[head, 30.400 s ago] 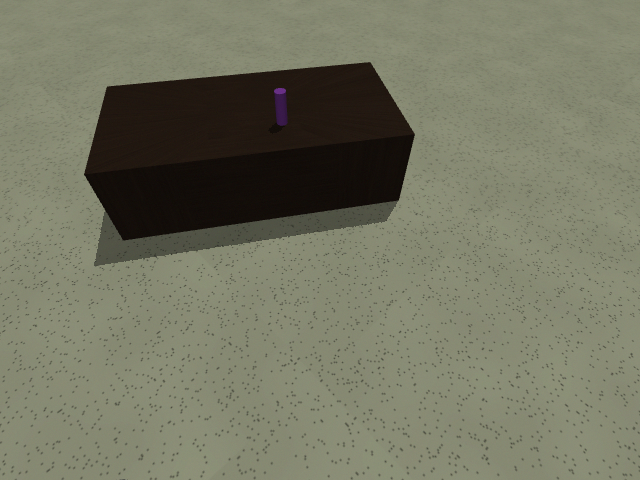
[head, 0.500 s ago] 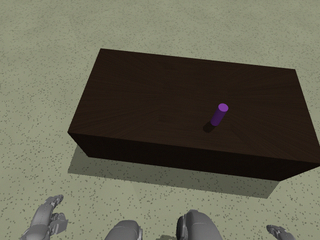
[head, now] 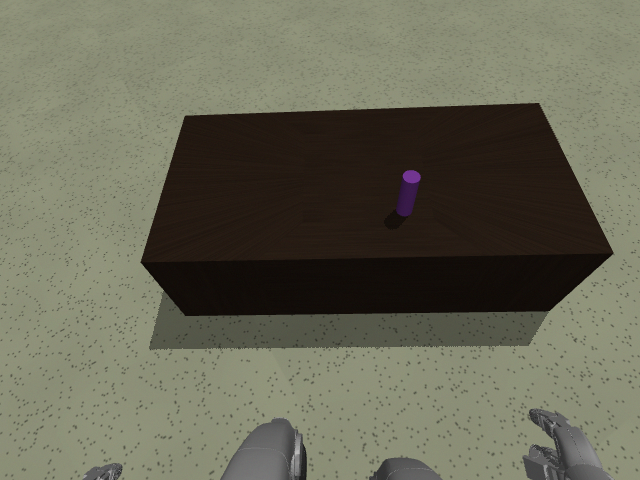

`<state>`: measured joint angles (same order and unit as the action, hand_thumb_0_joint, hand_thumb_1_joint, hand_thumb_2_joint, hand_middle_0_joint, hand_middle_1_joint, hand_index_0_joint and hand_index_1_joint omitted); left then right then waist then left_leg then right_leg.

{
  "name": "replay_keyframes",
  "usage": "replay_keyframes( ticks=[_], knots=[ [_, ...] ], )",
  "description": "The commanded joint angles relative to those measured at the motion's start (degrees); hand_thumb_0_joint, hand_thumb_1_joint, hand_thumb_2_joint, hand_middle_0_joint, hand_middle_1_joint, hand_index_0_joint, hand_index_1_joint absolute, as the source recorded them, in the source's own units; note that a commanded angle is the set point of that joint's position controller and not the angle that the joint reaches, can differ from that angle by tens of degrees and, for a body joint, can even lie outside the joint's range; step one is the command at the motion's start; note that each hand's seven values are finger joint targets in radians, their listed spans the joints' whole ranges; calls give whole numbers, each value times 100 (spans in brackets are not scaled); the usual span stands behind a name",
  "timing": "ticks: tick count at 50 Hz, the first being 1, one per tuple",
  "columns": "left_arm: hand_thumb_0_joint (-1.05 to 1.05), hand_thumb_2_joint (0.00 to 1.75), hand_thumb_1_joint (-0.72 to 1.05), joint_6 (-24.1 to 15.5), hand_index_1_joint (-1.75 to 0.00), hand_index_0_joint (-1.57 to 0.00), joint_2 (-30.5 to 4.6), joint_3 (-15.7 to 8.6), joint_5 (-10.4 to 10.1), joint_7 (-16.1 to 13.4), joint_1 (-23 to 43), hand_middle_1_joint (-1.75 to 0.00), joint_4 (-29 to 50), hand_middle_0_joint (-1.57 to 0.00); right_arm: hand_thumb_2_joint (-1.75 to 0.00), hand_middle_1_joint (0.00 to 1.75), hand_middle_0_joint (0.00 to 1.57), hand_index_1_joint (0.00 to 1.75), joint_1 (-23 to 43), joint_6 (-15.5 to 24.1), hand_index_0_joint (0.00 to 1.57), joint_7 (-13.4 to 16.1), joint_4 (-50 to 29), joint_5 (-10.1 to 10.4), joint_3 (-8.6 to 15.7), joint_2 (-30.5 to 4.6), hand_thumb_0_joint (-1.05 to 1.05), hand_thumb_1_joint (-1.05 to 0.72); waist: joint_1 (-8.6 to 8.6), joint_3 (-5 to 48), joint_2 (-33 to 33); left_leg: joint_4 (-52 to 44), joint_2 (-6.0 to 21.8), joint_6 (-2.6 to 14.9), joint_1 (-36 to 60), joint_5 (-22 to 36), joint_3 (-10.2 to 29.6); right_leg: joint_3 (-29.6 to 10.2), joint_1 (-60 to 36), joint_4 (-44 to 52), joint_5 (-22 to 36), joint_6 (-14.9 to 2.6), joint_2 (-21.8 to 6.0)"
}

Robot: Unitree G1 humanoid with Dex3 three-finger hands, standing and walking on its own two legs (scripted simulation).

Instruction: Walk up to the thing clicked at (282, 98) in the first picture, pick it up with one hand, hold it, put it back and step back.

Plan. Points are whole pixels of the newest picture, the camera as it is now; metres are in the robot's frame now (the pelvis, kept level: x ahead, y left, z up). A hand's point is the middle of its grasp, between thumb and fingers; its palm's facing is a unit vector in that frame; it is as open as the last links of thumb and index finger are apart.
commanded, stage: step back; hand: right
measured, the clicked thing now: (407, 194) +0.77 -0.19 -0.33
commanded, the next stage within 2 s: none
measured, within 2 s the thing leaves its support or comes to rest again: neither
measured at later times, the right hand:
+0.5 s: hand out of the picture -0.06 -0.24 -0.12, palm faces -0.12 +0.89 -0.44, open 7.4 cm
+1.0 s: hand out of the picture -0.22 -0.27 -0.14, palm faces -0.04 +0.93 -0.37, open 7.4 cm
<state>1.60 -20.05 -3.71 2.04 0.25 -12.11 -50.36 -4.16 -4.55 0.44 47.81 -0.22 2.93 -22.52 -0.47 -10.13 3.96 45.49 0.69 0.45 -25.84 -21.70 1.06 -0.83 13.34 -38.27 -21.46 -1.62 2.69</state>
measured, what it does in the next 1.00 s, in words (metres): walks backwards: left foot, then right foot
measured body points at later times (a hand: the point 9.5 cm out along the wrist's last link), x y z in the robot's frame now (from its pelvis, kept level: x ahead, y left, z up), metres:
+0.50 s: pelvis -0.15 +0.03 +0.01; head -0.11 +0.06 +0.46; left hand -0.04 +0.34 -0.12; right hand -0.06 -0.28 -0.09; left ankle -0.14 +0.13 -0.72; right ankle -0.14 -0.13 -0.62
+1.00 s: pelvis -0.31 +0.00 +0.01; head -0.28 -0.02 +0.46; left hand -0.25 +0.32 -0.09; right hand -0.21 -0.32 -0.12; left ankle -0.33 +0.14 -0.64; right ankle -0.29 -0.11 -0.72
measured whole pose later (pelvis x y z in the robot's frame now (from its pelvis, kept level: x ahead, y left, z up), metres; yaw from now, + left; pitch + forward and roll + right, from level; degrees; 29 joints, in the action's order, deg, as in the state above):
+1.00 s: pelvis -0.31 +0.00 +0.01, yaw +0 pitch -1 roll +2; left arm 3.4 -20.9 -4.3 2.8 -0.1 -13.4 -48.8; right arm -10.5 -3.5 1.6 50.0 -0.3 2.5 -22.9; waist -1.7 -6.1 1.2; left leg 64.0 -5.7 -1.0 -27.1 -25.7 6.8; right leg 0.0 17.1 -35.3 -17.0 -1.3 -1.5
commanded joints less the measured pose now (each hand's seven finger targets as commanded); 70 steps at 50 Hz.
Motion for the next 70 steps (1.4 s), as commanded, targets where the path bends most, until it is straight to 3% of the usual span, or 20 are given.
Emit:
replay_keyframes(
  ticks=[1,4,11,16,18,19,20,23,35,39,41,42,46,52,56,58,59,60,64,70],
  knots=[
    [0,90,90,-175,-30,-20,-1782,-528,10,-146,657,-30,884,-20,-90,30,20,30,-141,145,20,69,-282,33,349,-1230,0,-90,3,338,-1237,2484,-624,-55,147,-654,1081,-2196,1422,2121,1282,-1234,-2027],
    [0,90,90,-132,-30,-20,-1464,-522,25,-166,981,-30,974,-20,-90,30,20,30,-682,211,20,107,-97,42,283,-1055,0,-90,228,692,-1231,2606,-905,-147,-96,-273,914,-928,600,1688,1972,-743,-1307],
    [0,90,90,-63,-30,-20,-1393,-496,23,-274,91,-30,939,-20,-90,30,20,30,-589,322,20,160,-257,-63,198,-930,0,-90,-353,1320,-1527,503,-314,-249,-372,-1036,485,-1253,-1508,1045,3189,-1097,-1846],
    [0,90,90,80,-30,-20,-1557,-394,-103,-207,719,-30,1110,-20,-90,30,20,30,-1491,349,20,93,168,-102,308,-1017,0,-90,168,1656,-1207,-2046,-226,71,1361,875,-118,-838,-446,306,2582,-610,-1519],
    [0,90,90,108,-30,-20,-1100,-259,-157,-195,733,-30,1209,-20,-90,30,20,30,-1160,341,20,65,14,-251,481,-1791,0,-90,142,1264,952,-2665,1592,862,1674,1874,2581,-69,1458,-1304,-326,23,-63],
    [0,90,90,112,-30,-20,-1358,-423,-121,-279,1102,-30,1206,-20,-90,30,20,30,-803,324,20,28,-165,-257,528,-2180,0,-90,371,1030,1042,-2832,2218,1679,586,2090,3138,-596,1240,-2462,-1740,141,247],
    [0,90,90,117,-30,-20,-1465,-454,-69,-298,1097,-30,1104,-20,-90,30,20,30,-501,363,20,56,-222,-263,515,-2084,0,-90,309,717,892,-2959,2367,1843,10,1978,3295,-1047,1045,-3197,-1693,126,214],
    [0,90,90,150,-30,-20,-1325,-421,-209,-227,305,-30,687,-20,-90,30,20,30,210,395,20,114,-367,-288,299,-1337,0,-90,-292,603,308,-2532,1248,1095,552,2460,1234,-1118,1491,-3922,-629,54,454],
    [0,90,90,-16,-30,-20,-1190,-267,-66,-114,-172,-30,441,-20,-90,30,20,30,-292,238,20,76,-488,-167,435,-1461,0,-90,141,1680,864,-1925,1487,1281,2115,2316,1058,-68,495,-183,-578,292,-214],
    [0,90,90,5,-30,-20,-1400,-406,38,-50,-935,-30,85,-20,-90,30,20,30,126,177,20,45,-575,-71,366,-1336,0,-90,-264,1621,185,-1447,1048,554,679,848,773,-471,-539,1300,225,-200,-511],
    [0,90,90,21,-30,-20,-2304,-626,96,-26,-258,-30,437,-20,-90,30,20,30,298,216,20,135,-705,-20,298,-982,0,-90,-435,842,-1983,819,-595,-110,-335,-1186,231,-2853,820,2303,-273,-1365,-2415],
    [0,90,90,-16,-30,-20,-2387,-625,100,-67,287,-30,651,-20,-90,30,20,30,151,190,20,185,-595,-49,393,-1191,0,-90,-288,456,-2067,1868,-323,-182,-73,-1250,730,-3291,1782,2574,-331,-1688,-2855],
    [0,90,90,-37,-30,-20,-1430,-437,62,-131,830,-30,825,-20,-90,30,20,30,-512,247,20,148,-173,-7,255,-964,0,-90,163,601,-1177,2385,-833,-119,21,-312,672,-697,1044,1592,1631,-744,-1312],
    [0,90,90,35,-30,-20,-1423,-484,152,-170,23,-30,844,-20,-90,30,20,30,-501,477,20,198,-257,-123,168,-839,0,-90,-360,1248,-1723,-65,-299,-226,-415,-886,-31,-900,-1348,994,2126,-965,-1597],
    [0,90,90,113,-30,-20,-1496,-409,27,-83,291,-30,843,-20,-90,30,20,30,-1248,562,20,162,216,-162,273,-899,0,-90,-59,1452,-1267,-2494,-363,54,1402,538,-335,-737,-407,351,1320,-665,-1494],
    [0,90,90,117,-30,-20,-898,-210,-88,-36,11,-30,838,-20,-90,30,20,30,-1001,607,20,175,178,-307,409,-1559,0,-90,-217,1328,830,-2855,1499,707,2223,268,2656,-29,1808,-1149,-813,-8,-428],
    [0,90,90,107,-30,-20,-1336,-348,-63,-117,681,-30,823,-20,-90,30,20,30,-753,592,20,142,54,-256,444,-2029,0,-90,187,975,753,-3128,2207,1481,599,-688,3246,-448,1265,-1667,-1380,114,-428],
    [0,90,90,98,-30,-20,-1553,-394,-37,-87,854,-30,781,-20,-90,30,20,30,-290,632,20,159,-23,-253,441,-1903,0,-90,68,493,585,-3370,2281,1560,-241,-1194,3293,-769,860,-2150,-1111,74,-566],
    [0,90,90,43,-30,-20,-1292,-304,-132,41,224,-30,345,-20,-90,30,20,30,-197,755,20,149,49,-240,231,-1144,0,-90,-206,618,368,-2763,988,646,897,520,1130,-566,1039,-1639,-133,43,-213],
    [0,90,90,-273,-30,-20,-1171,-200,-50,30,378,-30,104,-20,-90,30,20,30,-663,607,20,4,178,-301,370,-1337,0,-90,203,882,757,-2428,1048,932,1617,-170,942,146,475,741,-643,81,-212]
  ],
)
